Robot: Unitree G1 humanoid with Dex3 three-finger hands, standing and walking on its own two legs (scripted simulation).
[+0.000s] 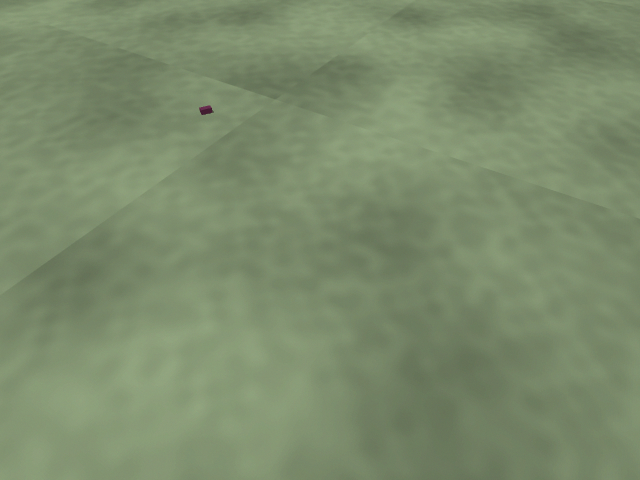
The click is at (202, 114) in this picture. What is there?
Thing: small brick
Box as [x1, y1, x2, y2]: [199, 105, 212, 114]
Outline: 211,107 209,105 199,108 201,114 212,112
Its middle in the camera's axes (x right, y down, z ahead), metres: -0.71 -0.82 +2.40
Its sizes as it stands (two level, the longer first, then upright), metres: 0.070 0.037 0.032
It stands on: the floor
